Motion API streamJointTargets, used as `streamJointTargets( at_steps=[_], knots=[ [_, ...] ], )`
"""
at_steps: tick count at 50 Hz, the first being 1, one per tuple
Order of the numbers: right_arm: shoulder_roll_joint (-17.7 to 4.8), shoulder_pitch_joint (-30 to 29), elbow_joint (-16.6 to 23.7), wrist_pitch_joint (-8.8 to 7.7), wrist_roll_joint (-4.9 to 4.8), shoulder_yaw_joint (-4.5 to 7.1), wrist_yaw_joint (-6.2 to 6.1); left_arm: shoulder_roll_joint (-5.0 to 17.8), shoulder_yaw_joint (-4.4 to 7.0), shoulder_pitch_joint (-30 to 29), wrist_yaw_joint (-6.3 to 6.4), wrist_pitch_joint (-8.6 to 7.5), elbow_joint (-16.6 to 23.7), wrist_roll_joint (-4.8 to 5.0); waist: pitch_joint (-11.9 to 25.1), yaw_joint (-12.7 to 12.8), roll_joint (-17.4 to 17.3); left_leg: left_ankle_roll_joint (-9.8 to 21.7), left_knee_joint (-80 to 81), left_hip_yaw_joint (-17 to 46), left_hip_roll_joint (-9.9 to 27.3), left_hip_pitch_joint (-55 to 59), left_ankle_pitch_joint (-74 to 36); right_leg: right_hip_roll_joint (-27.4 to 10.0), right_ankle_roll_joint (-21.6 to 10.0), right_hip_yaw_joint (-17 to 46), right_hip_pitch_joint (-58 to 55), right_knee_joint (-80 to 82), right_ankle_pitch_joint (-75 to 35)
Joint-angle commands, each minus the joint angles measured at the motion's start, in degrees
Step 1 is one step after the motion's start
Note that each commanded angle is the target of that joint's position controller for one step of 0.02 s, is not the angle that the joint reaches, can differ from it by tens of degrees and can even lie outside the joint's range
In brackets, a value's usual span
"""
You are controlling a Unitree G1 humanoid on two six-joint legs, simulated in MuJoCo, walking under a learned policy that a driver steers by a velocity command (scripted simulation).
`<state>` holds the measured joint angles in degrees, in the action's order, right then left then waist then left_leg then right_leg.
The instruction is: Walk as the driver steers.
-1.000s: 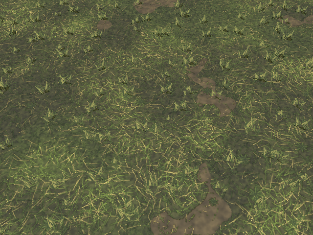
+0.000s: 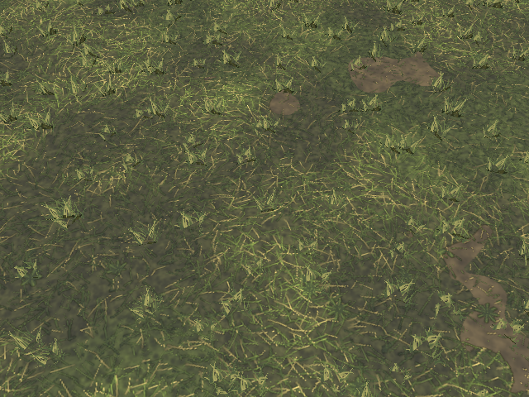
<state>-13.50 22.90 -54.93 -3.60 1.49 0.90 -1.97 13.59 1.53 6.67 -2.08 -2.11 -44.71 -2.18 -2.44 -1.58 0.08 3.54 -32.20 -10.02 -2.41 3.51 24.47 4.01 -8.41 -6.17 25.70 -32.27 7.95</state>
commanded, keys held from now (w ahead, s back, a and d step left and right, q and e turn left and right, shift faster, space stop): w+e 0.54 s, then e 0.30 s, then q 0.16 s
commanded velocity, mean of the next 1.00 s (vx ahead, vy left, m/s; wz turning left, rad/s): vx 0.37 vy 0.00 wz -0.51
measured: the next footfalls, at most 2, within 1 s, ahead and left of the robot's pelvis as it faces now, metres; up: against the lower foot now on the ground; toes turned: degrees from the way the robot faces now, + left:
left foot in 0.48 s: +0.46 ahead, +0.07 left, +0.00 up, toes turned -19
right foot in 0.94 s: +0.50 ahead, -0.19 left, +0.00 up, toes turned -33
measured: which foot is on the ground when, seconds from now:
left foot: down 0.00-0.00, up 0.02-0.46, down 0.48-0.94, up 0.96-1.00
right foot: down 0.00-0.48, up 0.50-0.92, down 0.94-1.00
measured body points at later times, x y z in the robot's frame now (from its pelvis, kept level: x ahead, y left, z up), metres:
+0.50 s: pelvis +0.29 +0.01 +0.00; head +0.32 +0.01 +0.45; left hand +0.35 +0.30 -0.12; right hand +0.44 -0.27 -0.07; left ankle +0.42 +0.08 -0.72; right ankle +0.10 -0.05 -0.70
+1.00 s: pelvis +0.44 -0.06 +0.01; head +0.46 -0.09 +0.46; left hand +0.73 +0.04 -0.08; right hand +0.34 -0.31 -0.13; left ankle +0.43 +0.09 -0.68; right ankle +0.47 -0.17 -0.72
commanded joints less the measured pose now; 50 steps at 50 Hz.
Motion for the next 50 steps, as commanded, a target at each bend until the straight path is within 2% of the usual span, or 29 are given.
streamJointTargets(
  at_steps=[1,2,3,4,5,7,9,13,18,19,21,22,23,24,25,26,27,28,30,32,36,40,44,45,46,47,48,49,50],
  knots=[
    [-7.0,-1.8,9.0,-1.74,-0.63,1.62,1.06,17.1,5.57,20.1,1.36,0.43,-2.1,0.88,18.4,6.7,11.9,-2.0,-53.6,8.0,-3.7,-40.0,5.3,-23.9,-18.3,49.6,-43.8,11.7,-4.8],
    [-8.2,-5.5,9.7,-2.25,0.49,1.47,1.54,15.3,5.49,17.2,1.19,0.65,-2.2,2.58,12.5,6.8,2.4,-1.0,-52.3,15.3,1.8,-44.9,-0.2,-22.0,-16.7,42.4,-38.9,13.6,-2.0],
    [-8.1,-7.4,10.7,-2.89,-0.22,1.29,1.93,12.3,4.78,14.1,1.33,0.78,-1.7,2.36,6.1,5.3,0.0,-1.3,-48.2,14.5,4.0,-44.7,-4.3,-20.7,-14.6,36.4,-30.6,16.0,-1.9],
    [-8.0,-7.3,10.5,-2.82,-0.22,1.4,1.98,9.3,4.0,11.8,1.39,0.81,-1.6,2.0,1.3,2.6,-3.3,-1.7,-42.6,13.7,5.8,-42.3,-5.6,-17.9,-11.8,31.7,-23.1,18.0,-5.1],
    [-7.6,-7.2,10.8,-1.79,0.68,1.3,1.96,8.2,3.55,10.5,1.64,0.46,-1.6,2.11,-0.5,0.9,-3.2,-2.8,-39.0,13.5,6.9,-39.6,-5.6,-15.1,-10.2,28.1,-18.1,18.9,-8.9],
    [-6.2,-5.6,10.9,0.42,1.62,0.86,2.33,8.7,3.48,10.5,1.61,-0.58,-1.6,2.14,0.6,-0.4,-0.7,-4.6,-34.3,12.1,7.3,-35.8,-6.4,-11.9,-9.3,23.6,-13.8,19.9,-13.8],
    [-5.7,-8.0,12.4,1.26,1.53,0.66,2.55,10.5,4.0,11.9,1.53,-1.24,-2.0,2.23,0.7,-0.2,0.6,-6.0,-28.8,10.6,7.5,-36.1,-9.5,-9.9,-8.8,21.5,-12.2,20.7,-16.2],
    [-5.3,-18.0,16.0,1.29,1.06,0.29,2.85,11.0,4.36,15.8,1.61,-0.98,-2.5,2.45,0.0,3.5,2.9,-7.4,-15.2,9.6,6.9,-38.8,-19.6,-7.5,-5.5,21.0,-14.9,19.9,-16.6],
    [-6.0,-25.7,19.0,0.48,0.28,-0.16,3.11,11.9,4.76,20.0,2.19,-0.43,-2.6,1.59,1.1,7.1,3.9,-6.4,-5.2,10.1,4.2,-39.2,-22.6,-9.0,-4.2,24.7,-23.0,15.2,-21.5],
    [-6.4,-26.1,19.4,0.22,0.19,-0.13,3.09,12.2,4.87,19.8,2.39,-0.41,-2.3,1.36,1.2,6.9,4.1,-5.9,-3.4,10.6,3.8,-38.0,-21.6,-9.7,-3.8,25.9,-23.9,14.0,-22.1],
    [-8.2,-22.0,18.7,-0.29,0.04,0.39,2.86,13.2,5.11,16.7,2.79,-0.54,-1.1,1.08,1.8,4.0,4.7,-4.4,1.2,11.7,2.7,-30.1,-18.1,-10.5,-1.9,27.8,-22.6,11.1,-23.2],
    [-9.5,-17.0,17.2,-0.6,-0.02,0.95,2.46,13.7,5.2,14.9,2.69,-0.77,-0.5,1.01,3.6,1.7,4.8,-3.4,2.7,11.3,1.3,-22.7,-15.7,-9.8,-0.8,28.1,-20.8,7.2,-27.0],
    [-11.0,-9.7,15.2,-1.27,0.24,1.68,1.83,13.5,5.04,13.8,2.23,-1.16,-0.3,1.44,7.2,-2.3,2.1,-1.9,6.4,11.6,1.8,-12.3,-16.6,-6.8,0.6,25.9,-18.3,-1.9,-27.6],
    [-14.8,-1.2,14.5,-1.8,1.4,2.72,0.83,10.0,3.98,14.2,1.61,-1.76,1.0,2.19,14.9,-5.5,-3.7,0.9,8.7,21.9,12.4,0.7,-6.5,-3.0,2.1,21.8,-12.3,-16.5,-16.8],
    [-19.8,0.3,15.1,-1.01,2.31,3.99,0.36,4.8,2.84,19.7,1.66,-1.75,2.9,3.64,20.5,-2.7,-16.3,6.8,14.1,46.8,27.6,13.5,-0.3,5.8,4.0,14.1,5.0,-31.6,21.1],
    [-16.9,-2.4,14.9,-0.13,1.29,3.97,0.63,9.4,3.15,20.5,2.09,-0.96,1.8,1.59,17.8,-0.7,-12.5,8.8,15.9,54.5,28.2,9.3,6.1,1.3,3.4,13.3,11.2,-38.3,22.8],
    [-11.4,-5.9,15.9,0.06,0.85,2.8,0.84,10.5,3.49,17.0,1.87,-0.42,1.2,0.91,10.0,-0.5,-4.9,7.7,16.6,45.7,25.5,1.9,6.6,-1.6,3.6,13.0,11.9,-39.4,17.3],
    [-8.4,-8.6,15.8,-0.07,0.65,2.01,1.02,9.6,3.35,14.1,1.44,-0.16,1.4,0.91,4.7,0.1,-1.8,6.7,17.3,36.2,22.5,-4.5,-5.8,-3.2,4.4,12.0,10.6,-37.4,13.8],
    [-7.1,-8.5,14.7,-0.74,0.26,1.52,0.93,8.4,3.44,13.7,0.8,1.21,1.5,0.18,2.2,1.8,-5.6,5.1,16.8,23.3,18.6,-9.8,-31.8,-4.8,6.2,10.5,7.2,-34.9,13.5],
    [-7.4,-7.0,13.7,-1.71,-0.39,1.69,1.43,7.4,3.36,14.2,0.49,2.36,1.8,0.25,4.1,2.7,-6.4,5.6,15.0,16.9,18.0,-10.1,-50.3,-4.1,7.1,9.4,5.8,-34.8,13.2],
    [-8.4,-7.9,13.1,-1.12,-0.73,2.26,1.21,5.6,2.61,8.1,-0.57,3.21,5.0,0.55,3.7,2.8,-8.1,6.1,16.1,8.8,17.5,-10.0,-53.9,-4.7,8.5,7.3,8.6,-26.6,6.5],
    [-9.2,-8.7,12.9,-0.22,-0.85,2.73,1.09,4.0,1.54,3.4,-1.6,3.13,7.2,0.56,3.7,2.0,-8.3,4.4,14.6,1.9,15.7,-13.2,-49.2,-4.9,7.5,3.8,0.3,-11.9,-2.1],
    [-10.9,-5.3,11.6,0.86,-1.15,3.58,1.1,5.2,1.9,1.8,-1.21,2.84,8.6,-0.1,4.0,0.6,-7.8,3.5,7.8,3.4,17.6,-10.5,-48.5,-3.1,5.2,3.4,-4.4,-3.2,3.1],
    [-10.9,-5.3,11.2,1.31,-1.33,3.59,0.99,5.3,2.02,4.1,-0.84,2.3,7.8,-0.41,4.8,1.7,-6.5,2.9,3.4,3.5,16.9,-10.5,-47.2,-2.3,4.3,3.9,-7.9,1.3,1.8],
    [-10.2,-4.2,10.6,1.68,-1.37,3.33,1.09,5.8,2.2,8.1,-0.24,1.34,6.2,-1.03,7.1,3.4,-2.3,1.3,-4.1,2.3,14.3,-11.8,-42.2,-1.7,3.4,4.6,-14.6,8.0,-6.0],
    [-7.1,-0.8,11.7,1.76,-1.16,2.26,1.28,9.9,2.83,11.9,0.55,0.4,6.1,-1.88,12.7,4.0,7.0,-1.3,-15.2,0.2,11.3,-19.1,-23.0,-14.2,1.0,16.1,-26.1,7.9,-29.0],
    [-1.1,4.2,12.4,2.77,-2.29,0.15,1.68,11.0,2.32,10.4,1.54,0.52,7.3,-0.2,20.7,2.2,14.8,-3.3,-25.3,3.9,3.7,-25.9,14.8,-30.6,-10.0,31.4,-32.7,7.6,-49.5],
    [-5.2,0.7,10.1,4.68,-1.58,1.2,1.34,6.8,1.5,12.1,2.46,0.97,5.7,2.3,21.5,5.0,7.0,-3.6,-26.4,10.8,4.7,-22.9,14.0,-27.1,-11.1,27.0,-27.5,8.9,-40.8],
    [-5.5,-2.5,11.0,5.2,-1.93,1.33,1.55,5.6,0.56,8.6,3.18,1.29,5.0,1.88,13.9,3.5,8.2,-3.4,-26.3,12.0,4.4,-24.6,12.6,-24.5,-9.5,23.0,-22.3,11.7,-33.2]
  ],
)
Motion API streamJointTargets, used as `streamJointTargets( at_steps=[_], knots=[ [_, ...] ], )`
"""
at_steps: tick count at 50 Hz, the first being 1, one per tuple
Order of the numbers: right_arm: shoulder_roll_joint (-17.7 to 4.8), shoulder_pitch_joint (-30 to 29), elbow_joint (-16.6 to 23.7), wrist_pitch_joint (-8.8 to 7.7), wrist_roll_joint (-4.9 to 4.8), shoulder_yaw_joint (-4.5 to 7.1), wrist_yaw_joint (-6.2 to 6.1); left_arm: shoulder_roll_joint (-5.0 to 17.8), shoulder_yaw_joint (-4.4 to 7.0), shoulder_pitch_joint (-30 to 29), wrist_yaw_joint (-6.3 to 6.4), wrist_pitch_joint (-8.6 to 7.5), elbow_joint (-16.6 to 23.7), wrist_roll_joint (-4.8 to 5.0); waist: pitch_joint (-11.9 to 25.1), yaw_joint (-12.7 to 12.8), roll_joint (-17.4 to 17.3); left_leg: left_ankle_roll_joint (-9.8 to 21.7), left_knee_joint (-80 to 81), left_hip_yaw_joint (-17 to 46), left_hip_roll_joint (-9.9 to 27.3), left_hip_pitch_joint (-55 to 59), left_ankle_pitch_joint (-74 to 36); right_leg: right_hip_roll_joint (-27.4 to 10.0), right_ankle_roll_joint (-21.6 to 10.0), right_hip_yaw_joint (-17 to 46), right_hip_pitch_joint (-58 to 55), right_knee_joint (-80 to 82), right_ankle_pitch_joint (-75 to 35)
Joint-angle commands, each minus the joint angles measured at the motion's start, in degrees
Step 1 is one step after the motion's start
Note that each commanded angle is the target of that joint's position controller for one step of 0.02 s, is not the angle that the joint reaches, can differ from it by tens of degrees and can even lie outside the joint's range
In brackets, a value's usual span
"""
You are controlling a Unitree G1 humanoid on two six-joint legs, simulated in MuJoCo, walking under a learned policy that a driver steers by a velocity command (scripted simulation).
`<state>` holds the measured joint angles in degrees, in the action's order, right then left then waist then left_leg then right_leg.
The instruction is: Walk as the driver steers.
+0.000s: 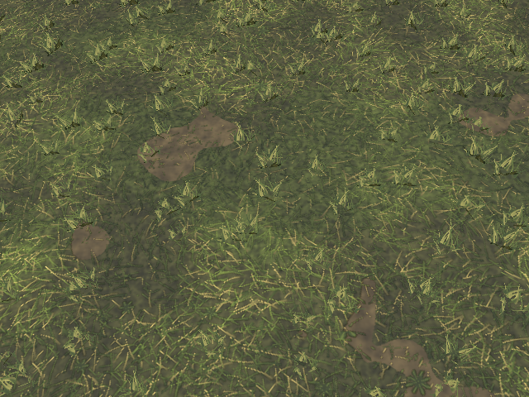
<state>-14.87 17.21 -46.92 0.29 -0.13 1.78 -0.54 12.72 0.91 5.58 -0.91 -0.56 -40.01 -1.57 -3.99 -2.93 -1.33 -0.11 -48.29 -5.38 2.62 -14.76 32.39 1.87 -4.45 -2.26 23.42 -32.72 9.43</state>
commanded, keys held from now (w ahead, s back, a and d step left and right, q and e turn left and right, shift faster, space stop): q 0.86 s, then no key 0.12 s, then e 0.02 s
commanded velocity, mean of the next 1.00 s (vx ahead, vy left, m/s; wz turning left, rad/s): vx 0.02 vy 0.00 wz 0.43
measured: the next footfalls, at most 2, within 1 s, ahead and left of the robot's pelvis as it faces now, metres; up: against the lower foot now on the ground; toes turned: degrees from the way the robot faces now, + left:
left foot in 0.36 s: +0.01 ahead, +0.11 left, +0.00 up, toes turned +13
right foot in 0.84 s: +0.08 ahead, -0.07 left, +0.00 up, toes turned +31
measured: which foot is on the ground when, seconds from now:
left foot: up 0.00-0.34, down 0.36-0.84, up 0.86-1.00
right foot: down 0.00-0.34, up 0.36-0.82, down 0.84-1.00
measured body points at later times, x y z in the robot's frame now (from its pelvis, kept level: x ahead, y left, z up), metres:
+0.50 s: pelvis -0.01 +0.03 +0.01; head +0.00 +0.06 +0.46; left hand +0.05 +0.32 -0.12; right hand +0.12 -0.23 -0.09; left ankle -0.03 +0.10 -0.73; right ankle +0.04 -0.10 -0.66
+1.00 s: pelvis -0.01 -0.02 +0.02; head +0.03 -0.03 +0.47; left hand -0.04 +0.28 -0.07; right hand +0.23 -0.20 -0.11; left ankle -0.09 +0.08 -0.65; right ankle +0.04 -0.09 -0.73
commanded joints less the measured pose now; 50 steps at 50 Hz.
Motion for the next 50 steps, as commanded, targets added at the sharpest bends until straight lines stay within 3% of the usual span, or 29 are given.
streamJointTargets(
  at_steps=[1,2,3,6,10,13,16,17,18,19,20,21,22,24,26,30,34,39,41,42,43,44,45,46,48,50],
  knots=[
    [-4.0,1.2,2.5,1.41,0.05,0.49,-0.04,5.1,0.52,5.9,2.56,0.04,0.2,0.58,9.8,3.6,8.2,0.3,-7.2,8.2,-0.2,-6.9,1.8,-19.6,-10.6,15.6,-15.5,14.3,-28.0],
    [-4.6,1.4,1.8,1.62,0.65,0.82,-0.17,4.9,0.33,3.1,3.11,0.15,0.3,0.46,7.2,2.1,9.2,0.0,-4.6,8.0,-0.1,-5.5,-1.3,-17.3,-8.2,12.3,-12.6,15.4,-26.4],
    [-5.4,3.8,0.4,1.98,1.18,1.24,-0.14,5.9,0.66,2.1,3.43,0.33,0.2,0.44,6.9,1.2,9.9,-0.3,-5.0,6.3,-1.3,-3.5,-3.5,-15.8,-7.4,9.3,-11.0,15.3,-27.8],
    [-4.2,4.5,-0.1,2.38,0.8,1.6,0.12,7.7,1.58,3.0,3.28,0.48,-0.5,0.62,8.9,1.4,6.6,-0.7,-5.5,5.0,-2.2,-3.7,-4.4,-16.3,-8.0,6.8,-12.3,14.8,-23.4],
    [-3.1,0.7,1.8,3.26,1.01,1.7,0.58,7.3,2.22,2.5,3.22,1.28,-1.2,-0.03,6.8,2.5,8.9,-0.3,-2.0,3.6,-1.5,-5.1,-6.0,-17.0,-8.5,6.1,-9.6,16.4,-5.5],
    [-2.9,0.3,2.9,3.29,1.01,1.83,1.05,7.9,2.85,2.6,3.11,1.73,-1.8,-0.22,7.1,2.8,9.0,0.8,1.9,2.3,-1.6,-3.6,-6.3,-18.4,-8.7,6.0,-9.1,15.7,-2.0],
    [-2.5,3.7,2.6,2.78,1.04,1.87,1.61,9.4,3.65,1.0,3.28,2.21,-2.1,0.41,7.7,0.3,7.4,3.4,14.0,0.5,-2.8,4.3,-12.3,-18.0,-5.3,3.2,-5.7,11.4,0.2],
    [-3.9,4.6,2.5,2.35,1.46,2.17,1.72,9.1,3.86,1.8,3.25,2.48,-2.6,0.4,5.9,-0.2,3.8,4.8,21.7,4.4,-2.0,6.7,-15.6,-16.2,-1.8,0.8,-2.1,6.6,4.0],
    [-8.6,4.3,3.6,1.73,2.26,3.12,1.32,6.1,3.42,4.3,2.8,2.95,-2.3,0.29,4.0,1.0,-10.1,7.5,33.7,22.8,9.6,7.2,-14.8,-9.6,3.3,-5.6,4.9,-7.6,14.2],
    [-15.9,4.4,4.4,1.91,1.91,5.04,0.77,5.3,2.99,-0.4,3.42,3.33,1.0,0.8,-1.1,-0.7,-17.6,14.8,37.5,38.5,20.1,1.1,-25.5,0.4,5.5,-3.5,13.4,-15.8,25.4],
    [-13.8,4.6,4.1,2.01,2.32,4.94,0.0,5.9,2.96,-2.1,3.46,3.6,1.1,0.19,-1.6,-0.3,-10.1,16.5,36.8,34.8,18.3,-0.8,-26.8,-1.8,5.4,2.5,11.6,-24.7,22.7],
    [-11.1,1.2,4.5,2.02,1.51,4.21,-0.38,6.2,3.21,-0.6,3.02,3.62,0.1,0.72,-1.2,2.1,-6.1,15.2,35.4,28.9,14.1,-1.5,-25.3,-2.3,5.2,4.1,10.6,-26.7,17.5],
    [-9.9,-2.8,5.5,2.15,1.25,3.88,-0.34,6.9,3.5,1.1,2.65,3.23,-1.0,0.92,-0.8,4.0,-4.3,12.9,34.3,25.0,10.1,-0.5,-25.4,-2.3,5.1,4.3,10.2,-26.5,13.4],
    [-8.3,-4.7,6.7,1.75,0.59,3.61,-0.08,8.0,3.97,4.1,2.04,2.9,-2.7,-0.34,3.5,4.2,-4.8,12.3,31.6,21.6,7.1,4.9,-35.8,-1.5,5.6,3.7,9.7,-29.1,10.6],
    [-8.4,-2.1,6.3,1.4,0.26,3.84,0.25,7.3,3.82,4.1,1.87,2.9,-2.4,0.1,5.7,3.2,-3.3,12.7,30.0,21.8,7.0,9.1,-40.5,-1.4,6.4,3.9,10.3,-28.6,10.7],
    [-9.5,1.7,5.7,1.52,0.54,4.5,-0.11,7.0,3.35,1.4,2.39,3.09,-0.8,0.62,5.4,0.6,-5.6,13.6,29.1,25.5,7.4,13.4,-38.4,-1.5,7.2,4.6,11.8,-20.7,12.2],
    [-11.0,1.1,6.5,1.96,1.03,5.08,0.15,7.3,2.96,0.7,2.67,2.67,0.4,0.96,5.7,-0.1,-6.0,14.3,27.7,29.1,7.2,10.7,-38.2,-0.4,6.6,4.9,6.8,-14.3,14.3],
    [-11.8,-3.6,7.6,2.34,1.1,5.51,0.95,7.9,2.68,4.2,3.11,1.69,1.1,1.69,7.0,1.9,-6.7,11.9,25.9,33.7,5.4,5.6,-42.0,1.8,4.8,5.1,-3.7,-4.1,14.1],
    [-11.1,-7.3,8.3,2.47,0.3,5.36,0.98,7.6,2.57,8.8,3.67,0.98,0.2,1.45,6.9,5.2,-5.5,7.9,23.4,33.2,2.0,0.4,-36.2,1.7,4.0,4.8,-13.5,10.1,5.9],
    [-8.9,-6.9,8.8,2.25,-0.08,4.75,0.84,10.7,3.25,9.8,4.23,0.56,0.1,0.72,7.1,5.0,-0.4,4.5,18.9,29.9,-1.8,-5.2,-25.3,-5.3,2.5,11.2,-19.1,17.1,6.0],
    [-4.3,-3.0,9.4,1.95,-0.24,3.71,0.7,16.1,4.06,7.2,4.47,0.74,1.7,0.15,7.5,2.2,13.2,1.1,6.7,17.9,-11.0,-14.1,-5.5,-20.8,-2.3,27.3,-23.5,21.4,4.6],
    [-9.4,-3.1,8.6,2.18,1.73,4.9,0.19,16.7,4.36,6.3,3.88,1.21,2.0,-0.18,6.0,3.0,12.2,0.3,-4.2,12.8,-11.5,-15.2,1.9,-25.0,-8.6,30.6,-15.5,19.7,-2.8],
    [-10.6,-3.0,7.9,2.33,2.04,5.38,0.26,12.9,3.38,5.4,3.39,1.14,2.3,0.04,4.6,1.9,8.1,0.2,-10.4,14.3,-9.5,-13.4,-0.2,-23.1,-9.8,27.6,-12.5,18.9,-6.6],
    [-9.9,-2.4,6.6,2.59,1.88,5.35,0.62,10.0,2.6,2.6,3.02,1.0,2.5,0.47,2.8,0.6,6.2,0.0,-13.6,14.3,-8.8,-12.5,-3.9,-19.0,-8.4,21.6,-10.5,18.2,-7.9],
    [-8.7,-0.7,5.3,3.13,1.44,4.99,1.58,9.0,2.25,0.7,3.1,0.74,2.9,0.35,3.4,0.1,9.7,-1.2,-16.3,13.0,-9.1,-12.8,-7.9,-13.6,-6.3,14.1,-12.8,16.7,-13.5],
    [-7.4,-2.4,5.2,3.29,1.08,4.26,1.79,8.6,2.13,3.8,2.95,0.39,1.7,0.46,4.6,2.0,9.4,-2.3,-13.3,12.9,-9.4,-12.3,-8.2,-12.6,-6.8,12.1,-15.8,15.2,-19.5]
  ],
)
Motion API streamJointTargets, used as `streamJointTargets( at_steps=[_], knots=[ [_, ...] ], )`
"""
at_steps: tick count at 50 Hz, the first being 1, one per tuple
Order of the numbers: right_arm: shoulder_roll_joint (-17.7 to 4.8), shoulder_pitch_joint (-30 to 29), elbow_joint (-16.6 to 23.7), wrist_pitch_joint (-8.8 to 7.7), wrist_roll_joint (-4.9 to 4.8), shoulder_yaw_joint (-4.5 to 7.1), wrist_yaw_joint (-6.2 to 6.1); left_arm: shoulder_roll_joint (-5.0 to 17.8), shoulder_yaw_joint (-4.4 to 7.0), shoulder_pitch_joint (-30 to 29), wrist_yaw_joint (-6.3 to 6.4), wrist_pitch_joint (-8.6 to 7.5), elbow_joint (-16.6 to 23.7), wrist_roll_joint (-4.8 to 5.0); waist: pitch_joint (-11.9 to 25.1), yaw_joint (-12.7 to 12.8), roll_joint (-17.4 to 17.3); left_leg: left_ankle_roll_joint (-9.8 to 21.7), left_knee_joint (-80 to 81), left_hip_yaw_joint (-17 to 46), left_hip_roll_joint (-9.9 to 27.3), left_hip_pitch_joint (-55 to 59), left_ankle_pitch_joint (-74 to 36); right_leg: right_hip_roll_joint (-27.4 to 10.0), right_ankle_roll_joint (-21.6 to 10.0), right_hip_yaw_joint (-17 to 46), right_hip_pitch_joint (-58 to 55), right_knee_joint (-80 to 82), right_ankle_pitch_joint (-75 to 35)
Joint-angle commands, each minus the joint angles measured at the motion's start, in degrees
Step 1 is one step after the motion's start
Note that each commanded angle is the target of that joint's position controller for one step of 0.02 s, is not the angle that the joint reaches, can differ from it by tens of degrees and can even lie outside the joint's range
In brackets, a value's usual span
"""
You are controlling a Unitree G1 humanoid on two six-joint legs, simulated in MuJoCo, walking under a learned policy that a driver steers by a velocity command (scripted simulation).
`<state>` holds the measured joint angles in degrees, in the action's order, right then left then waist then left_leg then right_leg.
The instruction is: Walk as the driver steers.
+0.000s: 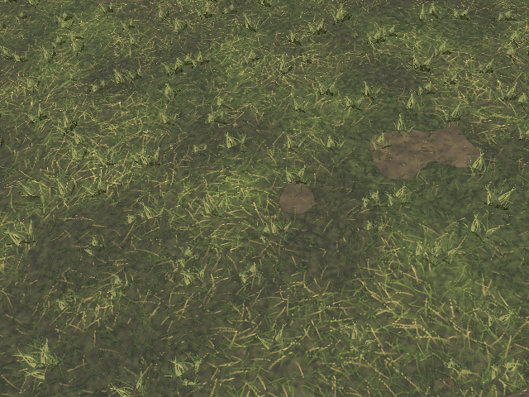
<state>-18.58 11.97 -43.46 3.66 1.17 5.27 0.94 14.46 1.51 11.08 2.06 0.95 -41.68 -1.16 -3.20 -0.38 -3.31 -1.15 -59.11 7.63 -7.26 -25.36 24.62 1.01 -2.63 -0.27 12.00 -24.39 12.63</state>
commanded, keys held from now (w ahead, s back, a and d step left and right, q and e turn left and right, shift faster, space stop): e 0.88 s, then no key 0.04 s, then q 0.08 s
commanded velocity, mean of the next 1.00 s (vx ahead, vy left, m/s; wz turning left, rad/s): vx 0.00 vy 0.00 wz -0.37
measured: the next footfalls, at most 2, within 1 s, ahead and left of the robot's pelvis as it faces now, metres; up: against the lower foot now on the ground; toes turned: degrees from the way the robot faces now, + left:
left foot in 0.20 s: +0.01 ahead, +0.12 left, +0.00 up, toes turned -6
right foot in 0.54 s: -0.02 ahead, -0.10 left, +0.00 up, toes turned -15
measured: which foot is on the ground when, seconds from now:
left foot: up 0.00-0.18, down 0.20-0.54, up 0.56-1.00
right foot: down 0.00-0.22, up 0.24-0.52, down 0.54-1.00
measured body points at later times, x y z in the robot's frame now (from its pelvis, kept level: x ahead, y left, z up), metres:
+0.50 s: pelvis -0.03 -0.01 -0.01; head +0.00 -0.02 +0.44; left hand +0.13 +0.25 -0.13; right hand +0.03 -0.30 -0.14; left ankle -0.03 +0.12 -0.74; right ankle -0.06 -0.09 -0.73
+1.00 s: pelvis -0.03 -0.02 +0.00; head +0.00 -0.04 +0.45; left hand +0.18 +0.19 -0.12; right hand -0.04 -0.33 -0.12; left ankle +0.04 +0.09 -0.71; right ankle -0.06 -0.09 -0.74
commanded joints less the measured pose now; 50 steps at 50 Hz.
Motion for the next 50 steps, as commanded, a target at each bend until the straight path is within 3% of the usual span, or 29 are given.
streamJointTargets(
  at_steps=[1,3,4,6,8,9,10,11,12,13,14,16,18,22,24,25,26,27,28,29,30,31,32,34,37,44,47,50],
  knots=[
    [-2.5,1.7,1.8,0.02,-0.4,0.22,0.14,6.2,1.26,-0.6,-0.1,-1.41,2.6,0.12,4.3,0.0,11.0,-1.5,1.7,0.4,0.8,-0.5,-0.4,-11.9,-8.7,10.1,-5.8,6.5,-23.4],
    [0.0,0.8,1.1,0.41,-0.39,-1.23,-0.33,5.4,0.65,-0.4,-0.45,-1.79,1.2,0.14,4.8,0.2,12.1,-1.7,14.0,-1.7,3.0,4.6,0.3,-11.0,-8.2,10.2,-6.5,6.3,-20.7],
    [0.4,0.0,0.8,0.54,-0.32,-1.71,-0.7,6.2,0.81,-0.1,-0.79,-1.62,0.6,0.1,4.5,0.8,13.7,-1.5,19.7,-4.8,3.9,7.5,1.5,-10.3,-8.0,10.8,-6.1,6.1,-19.3],
    [-1.2,-1.0,0.5,0.37,-0.8,-1.53,-1.87,9.8,2.13,2.7,-1.49,-0.76,-0.9,-0.16,3.3,2.1,15.5,-0.8,26.8,-7.4,2.6,9.5,1.0,-10.2,-8.5,14.0,-6.3,4.1,-23.2],
    [-1.6,2.2,-1.0,-0.51,-1.05,-1.51,-2.79,11.4,2.95,2.6,-1.88,-0.24,-1.5,0.64,3.7,-0.1,13.4,0.5,38.2,-7.9,2.8,14.5,-9.1,-10.1,-7.1,15.8,-5.4,1.1,-28.6],
    [-2.6,3.4,-1.5,-1.33,-0.76,-1.39,-3.24,11.2,3.08,2.5,-1.86,-0.3,-1.5,0.95,4.9,-0.6,11.8,1.4,42.3,-5.6,4.9,19.7,-15.1,-9.9,-5.2,16.6,-2.4,0.0,-27.1],
    [-5.0,4.0,-1.4,-2.2,0.0,-1.04,-3.72,9.5,2.73,2.2,-1.98,-0.67,-0.8,1.34,7.5,-0.5,8.2,2.7,41.9,-1.4,10.3,26.5,-16.7,-8.5,-3.0,15.8,3.1,-1.7,-20.3],
    [-9.6,1.5,-1.1,-2.32,0.12,-0.02,-3.82,5.6,1.88,1.5,-2.2,-0.93,0.8,2.19,6.2,1.3,-3.5,6.7,40.7,5.6,17.8,26.4,-24.5,-1.3,-0.5,8.6,9.7,-6.4,-7.4],
    [-8.1,0.7,-1.2,-2.23,-0.13,-0.06,-3.38,6.3,1.93,0.1,-1.79,-0.38,0.4,1.57,5.1,-0.6,-7.2,11.4,41.2,8.1,23.7,22.5,-29.5,2.3,0.2,3.1,9.9,-12.8,9.4],
    [-5.7,-0.3,-0.4,-2.48,0.06,-0.7,-3.24,7.6,2.72,0.1,-1.65,0.33,-0.2,0.97,3.6,-1.2,-7.6,14.8,41.9,9.0,26.4,20.6,-33.8,2.5,0.3,1.8,11.7,-23.5,18.2],
    [-4.4,-1.1,0.0,-2.48,0.22,-1.12,-3.25,8.3,3.41,0.9,-1.78,0.96,-0.8,0.78,2.1,-0.7,-5.4,16.1,42.0,7.3,26.4,19.1,-37.8,2.1,0.5,1.9,13.6,-31.4,20.4],
    [-3.5,-2.9,-0.1,-2.46,0.22,-1.6,-3.67,7.3,3.64,2.7,-2.38,1.91,-1.4,0.45,0.8,1.3,-4.4,13.9,40.9,1.2,23.2,18.4,-40.3,0.6,1.4,2.4,14.4,-33.9,17.6],
    [-3.9,-3.0,-0.1,-2.35,0.38,-1.44,-3.67,6.2,3.3,2.7,-3.1,2.26,-1.6,0.4,1.3,0.7,-5.7,12.5,39.5,-2.3,20.9,20.7,-39.7,0.5,2.7,0.6,14.2,-30.3,15.9],
    [-6.3,-1.8,-0.7,-2.24,0.38,-0.6,-2.93,5.7,2.86,-0.1,-3.99,2.7,0.5,1.03,3.0,-1.2,-7.3,12.0,37.0,-3.9,22.2,21.0,-38.4,0.0,2.6,-2.2,8.6,-19.4,14.7],
    [-7.4,-2.3,-0.8,-2.18,0.25,-0.14,-2.54,6.1,3.02,0.8,-4.04,2.59,0.8,1.13,3.8,-0.6,-7.2,11.0,34.5,-4.4,22.9,20.1,-37.2,0.6,1.6,-3.7,5.2,-13.6,12.4],
    [-7.6,-3.2,-0.7,-2.1,-0.08,-0.02,-2.44,5.8,3.02,2.5,-3.91,2.31,0.4,0.93,4.1,0.9,-5.9,9.5,31.7,-5.9,22.3,18.2,-34.4,1.3,1.0,-4.8,1.6,-7.8,7.7],
    [-7.3,-2.5,-1.1,-2.17,-0.1,0.03,-2.33,6.4,3.18,3.6,-3.5,1.68,0.2,0.46,4.4,2.0,-2.8,6.6,27.0,-8.1,20.8,14.5,-27.2,1.6,0.2,-2.8,-3.2,-0.6,0.7],
    [-5.2,-0.5,-0.6,-2.1,0.25,-0.33,-2.03,11.2,4.26,5.1,-2.9,0.73,0.4,-0.42,4.8,2.2,9.9,2.6,13.8,-13.1,15.9,5.8,-12.3,-7.3,-2.0,12.3,-9.1,7.4,-5.5],
    [-0.9,-4.3,3.7,-1.52,0.28,-1.78,-2.56,20.1,6.19,7.9,-3.13,0.27,0.9,0.11,4.0,3.1,21.4,-0.3,5.0,-13.3,5.0,-7.6,13.3,-22.5,-11.5,32.9,-9.9,8.2,-27.7],
    [-2.9,-6.0,3.4,-0.93,0.4,-1.61,-3.25,18.1,6.25,11.3,-3.11,0.24,-0.4,0.6,6.0,5.2,14.1,0.2,-3.1,-5.8,6.9,-6.7,13.7,-22.7,-15.9,32.5,-8.9,7.9,-25.7],
    [-3.7,-5.8,2.7,-0.77,-0.32,-1.29,-3.04,14.6,5.31,8.0,-2.75,0.48,-0.2,0.76,2.8,3.0,10.2,0.5,-5.2,-4.8,8.3,-7.5,8.7,-19.2,-15.3,26.9,-6.5,7.5,-20.2],
    [-4.2,-5.3,1.9,-1.15,-0.73,-1.09,-2.68,11.9,4.55,3.3,-2.37,0.92,0.7,0.78,0.6,1.2,8.1,0.6,-3.4,-4.3,9.3,-7.0,3.3,-14.9,-12.4,22.4,-4.3,8.0,-15.3],
    [-4.8,-4.8,1.6,-1.46,-0.2,-0.84,-2.38,10.8,4.17,0.7,-2.01,1.1,1.4,1.03,0.6,0.4,9.2,0.5,-1.7,-4.5,9.5,-6.7,0.0,-12.1,-10.4,20.3,-4.7,8.1,-14.9],
    [-4.6,-2.5,0.6,-1.41,0.58,-0.85,-1.7,10.4,4.0,1.0,-1.98,1.11,1.6,1.11,3.7,0.2,9.1,-0.4,-2.4,-5.4,8.2,-4.7,-3.0,-9.9,-9.9,18.0,-6.1,7.0,-20.6],
    [-3.5,-3.3,1.2,-1.06,0.15,-1.15,-1.61,11.6,4.49,3.4,-2.12,0.84,1.0,1.11,4.2,1.1,8.1,-1.3,1.1,-5.2,7.7,-6.0,-3.6,-9.8,-10.3,19.5,-7.8,6.7,-19.1],
    [-3.8,-6.4,3.2,-1.26,-0.13,-1.44,-2.27,12.8,5.01,5.5,-1.91,1.19,1.0,0.2,3.7,2.9,9.3,-1.4,9.7,-3.9,6.3,-5.4,-2.6,-9.6,-11.2,26.6,-6.7,5.6,-13.6],
    [-3.6,-4.8,2.9,-1.61,-0.58,-1.78,-2.46,11.9,4.56,4.0,-1.87,1.15,1.1,-0.16,5.3,2.4,9.5,-0.5,13.2,-4.7,6.1,-0.6,-2.5,-9.4,-10.6,26.0,-5.5,4.2,-18.1],
    [-2.6,-2.8,2.1,-1.79,-0.94,-2.42,-2.6,9.5,3.21,2.2,-1.6,1.16,0.4,-0.55,6.2,1.8,9.8,0.9,20.9,-6.1,6.0,8.5,-2.6,-8.8,-8.8,24.4,-2.3,3.2,-21.7]
  ],
)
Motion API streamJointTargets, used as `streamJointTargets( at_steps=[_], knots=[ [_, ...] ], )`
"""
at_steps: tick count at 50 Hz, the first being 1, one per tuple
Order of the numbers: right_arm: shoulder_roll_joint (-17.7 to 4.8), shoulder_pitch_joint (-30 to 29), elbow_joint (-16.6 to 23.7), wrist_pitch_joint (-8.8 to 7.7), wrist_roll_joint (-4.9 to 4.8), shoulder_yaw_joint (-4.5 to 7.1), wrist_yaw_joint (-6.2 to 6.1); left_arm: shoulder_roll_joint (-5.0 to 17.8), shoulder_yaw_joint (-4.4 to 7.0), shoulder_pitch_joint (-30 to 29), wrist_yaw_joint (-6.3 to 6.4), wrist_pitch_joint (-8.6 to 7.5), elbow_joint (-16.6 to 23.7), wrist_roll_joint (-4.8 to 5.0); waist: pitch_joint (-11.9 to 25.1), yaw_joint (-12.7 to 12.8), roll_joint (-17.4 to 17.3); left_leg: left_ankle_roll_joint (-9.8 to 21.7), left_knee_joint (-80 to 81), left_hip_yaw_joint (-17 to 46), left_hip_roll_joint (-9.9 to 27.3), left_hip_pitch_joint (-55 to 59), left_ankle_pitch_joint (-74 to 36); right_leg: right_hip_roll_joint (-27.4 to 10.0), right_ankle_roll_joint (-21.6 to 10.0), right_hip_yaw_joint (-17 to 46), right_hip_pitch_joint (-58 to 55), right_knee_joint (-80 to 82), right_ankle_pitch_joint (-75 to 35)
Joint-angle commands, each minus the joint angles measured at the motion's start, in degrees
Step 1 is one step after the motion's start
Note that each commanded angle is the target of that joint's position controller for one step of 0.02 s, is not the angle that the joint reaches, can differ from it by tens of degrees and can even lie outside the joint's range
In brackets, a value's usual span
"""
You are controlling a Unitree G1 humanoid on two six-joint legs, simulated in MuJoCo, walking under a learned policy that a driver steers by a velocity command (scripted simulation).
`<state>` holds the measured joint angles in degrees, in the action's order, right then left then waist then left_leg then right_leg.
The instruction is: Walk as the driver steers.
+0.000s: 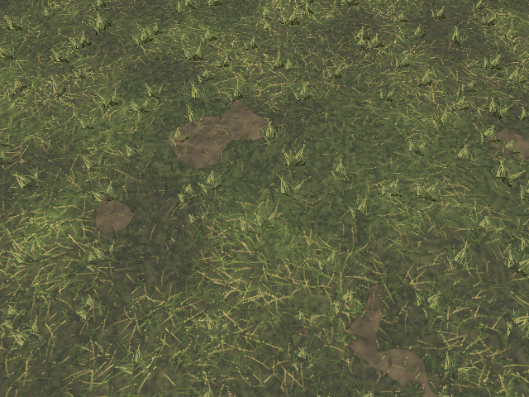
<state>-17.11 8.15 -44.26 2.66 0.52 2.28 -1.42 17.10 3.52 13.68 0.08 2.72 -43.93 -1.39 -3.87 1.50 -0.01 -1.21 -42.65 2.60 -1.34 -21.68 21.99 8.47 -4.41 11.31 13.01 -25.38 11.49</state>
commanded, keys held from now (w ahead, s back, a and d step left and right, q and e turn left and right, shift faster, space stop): q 0.04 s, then w+q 0.92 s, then w+e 0.04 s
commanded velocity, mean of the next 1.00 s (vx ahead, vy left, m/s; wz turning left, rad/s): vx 0.36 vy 0.00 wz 0.41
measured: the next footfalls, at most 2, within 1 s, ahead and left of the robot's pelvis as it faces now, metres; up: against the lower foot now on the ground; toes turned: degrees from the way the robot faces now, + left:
left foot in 0.06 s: +0.06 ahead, +0.12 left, +0.00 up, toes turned -3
right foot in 0.44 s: +0.16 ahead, -0.09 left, +0.00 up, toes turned +14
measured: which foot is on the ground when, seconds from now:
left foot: up 0.00-0.04, down 0.06-0.44, up 0.46-0.88, down 0.90-1.00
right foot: down 0.00-0.08, up 0.10-0.42, down 0.44-0.90, up 0.92-1.00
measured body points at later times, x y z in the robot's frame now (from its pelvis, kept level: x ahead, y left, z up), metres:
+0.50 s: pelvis +0.11 -0.01 +0.00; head +0.12 -0.02 +0.45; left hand +0.19 +0.29 -0.10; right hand +0.19 -0.29 -0.14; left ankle +0.02 +0.11 -0.71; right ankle +0.12 -0.10 -0.74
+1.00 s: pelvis +0.34 +0.10 -0.02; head +0.38 +0.12 +0.42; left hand +0.21 +0.33 -0.16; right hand +0.61 -0.03 -0.13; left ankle +0.37 +0.16 -0.74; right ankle +0.25 -0.08 -0.63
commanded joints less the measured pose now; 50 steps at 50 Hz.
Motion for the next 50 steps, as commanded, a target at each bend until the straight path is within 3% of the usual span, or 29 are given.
streamJointTargets(
  at_steps=[1,2,3,4,5,6,8,12,17,19,20,21,22,23,24,25,26,28,32,36,39,41,43,45,46,47,48,49,50],
  knots=[
    [-3.1,2.4,2.1,-0.85,-0.3,0.18,-0.22,5.7,0.46,-1.3,0.64,-0.57,2.2,-0.14,6.9,-1.2,5.9,1.6,10.8,-1.4,0.3,9.5,-3.2,-15.7,-5.9,12.0,-1.8,3.7,-19.4],
    [-1.3,4.3,1.0,-1.11,-0.02,-0.45,-0.25,4.1,-0.53,-2.1,0.99,-0.59,1.5,0.37,6.7,-2.8,4.7,2.2,21.4,-1.2,0.8,16.2,-10.2,-14.6,-3.8,10.8,0.9,3.3,-15.2],
    [-1.8,4.0,0.6,-1.68,0.74,-0.77,-0.51,2.9,-1.24,0.7,1.06,-0.96,0.5,0.05,7.6,-1.5,1.6,3.0,26.2,4.0,3.4,21.4,-11.3,-12.6,-1.2,9.3,3.4,3.1,-3.1],
    [-6.0,4.7,1.0,-2.28,1.67,-0.3,-0.69,1.8,-1.48,3.6,0.95,-1.23,0.2,-0.54,7.9,-0.2,-8.1,5.4,29.7,17.7,13.7,23.8,-4.8,-7.7,0.2,2.9,7.1,-5.8,11.4],
    [-11.7,5.8,-0.3,-1.9,1.43,1.26,0.08,5.2,-0.72,1.4,1.13,-1.09,0.8,-0.29,3.9,-1.0,-11.9,12.2,32.3,26.8,17.9,16.9,5.9,-2.0,0.5,-5.7,11.3,-8.3,16.7],
    [-10.6,7.9,-1.4,-1.81,1.11,1.62,0.89,7.8,-0.12,-2.2,1.09,-1.38,1.4,-1.4,-0.3,-3.0,-10.2,14.8,35.0,30.5,18.4,14.8,14.5,-4.3,1.3,-7.1,13.8,-14.7,17.6],
    [-8.6,7.4,-2.1,-2.16,0.62,1.44,1.62,7.4,0.03,-3.9,-0.04,-2.38,1.4,-1.2,-2.8,-2.1,-8.7,13.9,36.5,27.8,15.0,13.5,15.4,-5.5,3.1,-8.0,16.4,-20.9,14.4],
    [-8.1,9.2,-3.1,-3.5,0.26,2.33,1.5,4.3,-0.7,-6.2,-1.6,-4.09,1.6,-0.91,0.3,-2.5,-7.7,13.6,34.9,21.8,9.6,15.2,5.0,-6.1,5.3,-10.3,16.5,-21.7,9.7],
    [-8.8,12.4,-3.8,-3.75,0.53,3.91,1.73,3.3,-1.31,-10.9,-1.27,-5.04,3.7,0.04,1.7,-4.5,-8.6,14.8,31.3,23.5,8.9,14.0,3.9,-5.7,5.6,-10.9,13.2,-11.1,11.4],
    [-9.1,10.1,-2.8,-3.65,0.65,4.4,2.05,3.2,-1.34,-7.9,-0.63,-5.48,3.3,0.73,2.5,-2.5,-8.2,13.4,29.1,23.8,7.7,8.1,2.9,-4.9,4.8,-11.0,4.0,-3.8,8.7],
    [-9.0,7.8,-2.0,-3.52,0.5,4.52,2.01,2.9,-1.28,-3.5,-0.06,-5.83,1.9,0.89,2.7,0.4,-6.8,11.7,26.4,22.8,5.8,2.8,3.1,-4.7,4.3,-11.4,-4.7,2.7,3.0],
    [-7.6,7.3,-1.5,-3.76,0.33,4.36,1.87,4.6,-0.68,0.7,0.82,-6.33,0.6,0.62,3.8,2.5,-4.0,9.5,21.7,21.0,3.1,-4.6,5.1,-6.2,4.0,-10.0,-15.1,4.8,1.3],
    [-4.1,6.7,-0.2,-4.49,-0.1,3.45,1.92,9.3,0.43,7.0,1.85,-6.8,-0.2,-0.11,6.8,5.3,3.6,6.9,10.5,15.5,-1.0,-13.2,10.1,-16.5,2.4,0.2,-25.0,8.7,11.9],
    [0.4,4.9,3.0,-5.04,-0.79,2.06,2.16,16.9,2.04,10.7,2.29,-6.45,-0.1,-0.91,9.5,6.4,16.0,5.2,-5.3,5.3,-7.7,-21.7,13.0,-31.6,-2.1,24.0,-27.0,18.1,34.2],
    [-4.0,5.7,2.5,-4.69,0.72,2.63,2.01,15.7,2.24,7.8,2.24,-6.09,-0.6,-1.37,4.3,3.1,9.7,5.6,-14.0,4.8,-1.8,-23.0,8.3,-33.8,-5.1,27.7,-19.0,18.7,37.9],
    [-5.4,5.7,1.4,-4.64,1.23,3.0,2.63,10.3,0.94,4.7,1.74,-6.41,0.4,-0.86,-0.1,1.4,4.5,5.9,-16.5,5.3,0.5,-22.6,3.1,-30.4,-5.0,21.8,-14.6,18.1,33.2],
    [-4.6,6.9,0.2,-4.64,1.19,2.92,3.36,6.8,0.03,2.5,1.33,-6.92,0.9,-0.54,-1.8,-0.1,3.6,5.3,-16.4,4.7,1.8,-21.1,-1.2,-26.7,-3.6,14.0,-12.5,18.5,24.2],
    [-4.0,6.5,-0.3,-4.05,1.83,2.82,4.53,4.9,-0.65,3.2,1.35,-7.77,0.4,-0.46,-0.8,-0.1,6.1,4.0,-19.3,2.2,2.6,-20.4,-6.4,-22.3,-2.2,3.0,-12.9,18.2,8.0],
    [-2.5,0.9,2.5,-3.19,1.64,2.12,5.55,4.0,-0.72,8.8,0.37,-8.65,-2.2,0.05,0.6,0.6,5.9,3.1,-21.8,0.2,2.9,-24.5,-11.1,-21.2,-2.1,-6.9,-15.9,15.4,-17.1],
    [-0.6,-7.7,5.9,-3.27,1.66,0.66,6.54,3.0,-1.09,9.5,0.26,-8.55,-3.6,0.04,-1.8,1.4,5.7,2.5,-9.2,-4.2,2.6,-22.2,-16.7,-19.5,-1.9,-14.0,-13.4,15.8,-25.2],
    [0.5,-13.3,8.3,-3.4,1.66,-0.51,7.09,4.6,-0.88,11.3,0.68,-8.47,-5.3,0.17,-2.5,2.3,5.7,4.3,2.1,-9.0,1.8,-16.4,-17.5,-20.4,-1.0,-17.1,-13.9,15.2,-31.4],
    [-0.5,-11.8,8.3,-3.37,1.86,-0.47,6.55,5.8,-0.72,11.9,1.18,-8.18,-6.3,0.16,-0.4,0.8,6.3,6.9,6.2,-11.5,-1.0,-10.1,-14.9,-20.9,-0.2,-19.6,-16.4,9.8,-48.0],
    [-2.4,-4.1,6.3,-3.6,2.15,0.22,5.7,7.7,-0.32,12.0,1.93,-7.39,-7.0,0.03,4.9,-3.1,7.5,10.0,7.7,-12.2,-4.5,-0.5,-11.0,-21.9,0.0,-21.3,-18.1,-3.3,-63.4],
    [-6.9,13.0,1.0,-4.34,2.8,2.5,4.23,8.4,-0.19,10.1,1.73,-6.97,-5.9,-0.02,13.8,-10.9,4.6,14.4,13.8,-5.8,-3.3,23.2,-10.7,-20.7,0.7,-22.6,-5.6,-28.0,-46.5],
    [-12.4,13.8,1.0,-3.97,2.64,3.93,2.99,1.5,-1.56,13.5,0.62,-7.22,-3.4,-0.43,18.9,-6.6,-8.0,19.3,13.1,16.9,13.8,39.6,-8.0,-14.2,2.6,-22.1,14.5,-47.2,8.2],
    [-15.0,14.5,2.9,-3.26,1.0,4.82,2.84,5.2,-0.67,10.9,0.39,-7.42,0.0,0.43,25.7,-8.1,-9.0,27.1,21.8,43.7,22.7,45.7,-7.9,-6.2,3.7,-12.1,26.9,-61.2,19.9],
    [-12.8,12.7,2.1,-2.84,0.23,4.68,2.19,7.0,-0.36,4.5,0.2,-7.9,1.5,0.19,17.3,-8.5,-2.5,24.9,24.8,34.7,19.9,40.4,-9.4,-10.4,3.4,-7.9,32.4,-59.6,11.7],
    [-8.9,9.4,1.5,-3.12,-0.1,3.61,1.73,5.5,-1.04,4.7,0.04,-8.48,1.2,0.7,9.8,-5.6,-0.8,22.7,26.4,26.2,18.7,30.5,-15.6,-13.1,3.2,-9.2,30.3,-54.0,6.8],
    [-5.7,7.1,1.2,-3.83,0.27,2.65,1.67,4.7,-1.19,6.0,0.01,-8.31,-0.4,0.45,5.8,-2.7,2.3,20.0,27.6,20.4,15.7,22.3,-23.8,-14.7,3.4,-9.6,25.5,-48.8,6.1]
  ],
)
Keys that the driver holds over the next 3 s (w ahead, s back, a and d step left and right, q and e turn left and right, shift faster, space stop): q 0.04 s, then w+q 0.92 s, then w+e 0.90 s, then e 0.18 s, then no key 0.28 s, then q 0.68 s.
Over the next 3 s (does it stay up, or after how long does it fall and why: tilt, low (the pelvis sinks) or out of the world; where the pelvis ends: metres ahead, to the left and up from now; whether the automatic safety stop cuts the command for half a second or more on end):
stays up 0.89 0.35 0.00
